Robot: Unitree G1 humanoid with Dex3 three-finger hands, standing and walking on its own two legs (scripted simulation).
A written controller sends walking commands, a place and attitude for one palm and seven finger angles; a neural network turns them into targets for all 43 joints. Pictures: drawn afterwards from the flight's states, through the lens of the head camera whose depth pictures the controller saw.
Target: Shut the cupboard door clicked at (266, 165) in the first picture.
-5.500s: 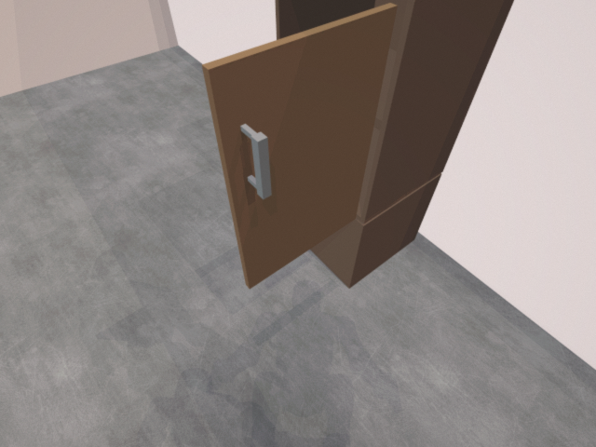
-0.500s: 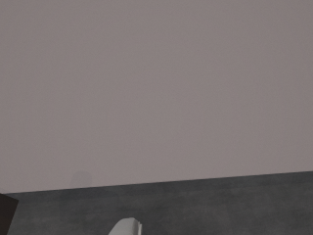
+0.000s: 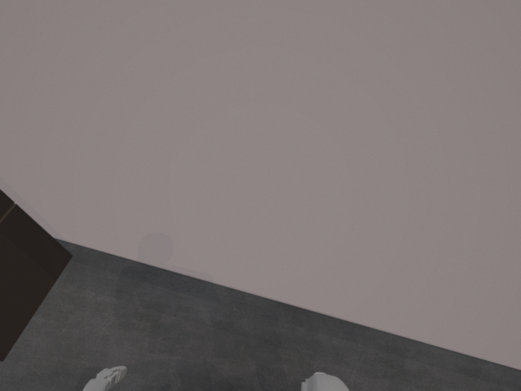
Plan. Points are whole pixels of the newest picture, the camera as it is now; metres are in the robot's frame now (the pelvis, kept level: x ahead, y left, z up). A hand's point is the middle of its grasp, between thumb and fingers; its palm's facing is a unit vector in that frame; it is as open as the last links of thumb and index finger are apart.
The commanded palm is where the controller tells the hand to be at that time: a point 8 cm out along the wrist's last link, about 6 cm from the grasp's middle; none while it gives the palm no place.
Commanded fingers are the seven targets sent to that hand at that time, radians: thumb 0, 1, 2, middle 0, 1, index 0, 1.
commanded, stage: turn to face it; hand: left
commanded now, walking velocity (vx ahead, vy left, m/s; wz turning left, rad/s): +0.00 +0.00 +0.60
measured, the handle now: out of the picture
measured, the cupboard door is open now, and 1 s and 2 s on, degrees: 91 91 91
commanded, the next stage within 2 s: none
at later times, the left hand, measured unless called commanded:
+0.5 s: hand out of the picture +0.01 +0.16 -0.17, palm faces +0.34 -0.91 -0.24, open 7.3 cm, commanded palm none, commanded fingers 0.00 0.90 0.90 -0.20 -0.30 -0.20 -0.30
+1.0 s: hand out of the picture +0.04 +0.19 -0.16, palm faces +0.58 -0.77 -0.27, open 7.4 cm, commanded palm none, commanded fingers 0.00 0.90 0.90 -0.20 -0.30 -0.20 -0.30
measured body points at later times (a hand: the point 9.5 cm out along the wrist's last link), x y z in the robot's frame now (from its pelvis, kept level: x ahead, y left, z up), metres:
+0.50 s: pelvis +0.02 -0.04 +0.00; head +0.08 -0.02 +0.44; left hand -0.01 +0.21 -0.15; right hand +0.20 -0.26 -0.15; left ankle -0.01 +0.08 -0.71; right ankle +0.00 -0.16 -0.74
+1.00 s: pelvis +0.06 -0.05 -0.01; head +0.10 -0.02 +0.44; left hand +0.01 +0.23 -0.14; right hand +0.25 -0.22 -0.16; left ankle -0.01 +0.07 -0.74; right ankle +0.12 -0.16 -0.75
